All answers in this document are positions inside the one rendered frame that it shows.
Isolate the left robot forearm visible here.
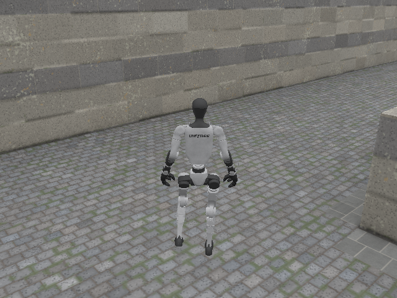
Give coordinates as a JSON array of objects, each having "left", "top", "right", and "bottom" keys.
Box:
[{"left": 162, "top": 150, "right": 175, "bottom": 175}]

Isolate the right robot forearm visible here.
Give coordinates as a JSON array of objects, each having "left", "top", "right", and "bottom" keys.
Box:
[{"left": 224, "top": 150, "right": 236, "bottom": 176}]

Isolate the robot left upper arm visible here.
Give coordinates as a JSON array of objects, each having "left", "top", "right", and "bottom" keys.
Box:
[{"left": 169, "top": 125, "right": 187, "bottom": 160}]

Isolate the right robot hand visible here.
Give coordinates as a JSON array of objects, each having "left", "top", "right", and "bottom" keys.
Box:
[{"left": 223, "top": 174, "right": 238, "bottom": 187}]

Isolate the robot right upper arm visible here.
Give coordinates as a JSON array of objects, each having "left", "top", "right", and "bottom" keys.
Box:
[{"left": 212, "top": 125, "right": 230, "bottom": 160}]

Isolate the left robot hand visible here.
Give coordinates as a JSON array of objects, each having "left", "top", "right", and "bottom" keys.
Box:
[{"left": 161, "top": 173, "right": 175, "bottom": 186}]

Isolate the humanoid robot torso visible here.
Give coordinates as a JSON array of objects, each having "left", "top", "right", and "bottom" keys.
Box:
[{"left": 184, "top": 123, "right": 213, "bottom": 186}]

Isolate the robot right thigh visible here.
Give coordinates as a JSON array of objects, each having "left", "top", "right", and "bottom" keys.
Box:
[{"left": 205, "top": 173, "right": 220, "bottom": 218}]

